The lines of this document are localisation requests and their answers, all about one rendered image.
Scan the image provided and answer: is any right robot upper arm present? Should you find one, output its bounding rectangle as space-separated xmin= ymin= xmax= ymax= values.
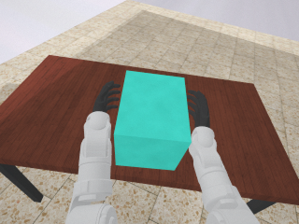
xmin=206 ymin=209 xmax=260 ymax=224

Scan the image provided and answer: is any robot right forearm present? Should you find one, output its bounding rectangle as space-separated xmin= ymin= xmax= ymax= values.
xmin=189 ymin=126 xmax=260 ymax=224

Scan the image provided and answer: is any left robot upper arm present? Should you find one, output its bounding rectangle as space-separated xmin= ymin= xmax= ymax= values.
xmin=65 ymin=203 xmax=118 ymax=224

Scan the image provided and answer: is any table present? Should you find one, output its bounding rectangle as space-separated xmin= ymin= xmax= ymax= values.
xmin=0 ymin=55 xmax=299 ymax=215

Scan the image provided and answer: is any left robot hand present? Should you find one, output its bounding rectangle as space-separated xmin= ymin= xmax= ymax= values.
xmin=93 ymin=80 xmax=121 ymax=113

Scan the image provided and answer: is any robot left forearm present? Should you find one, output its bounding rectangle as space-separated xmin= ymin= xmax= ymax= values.
xmin=65 ymin=111 xmax=113 ymax=224

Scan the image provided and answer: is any right robot hand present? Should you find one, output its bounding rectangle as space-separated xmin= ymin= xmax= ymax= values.
xmin=186 ymin=90 xmax=210 ymax=128

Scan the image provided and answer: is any carton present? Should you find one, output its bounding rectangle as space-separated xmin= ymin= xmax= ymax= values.
xmin=114 ymin=70 xmax=192 ymax=171

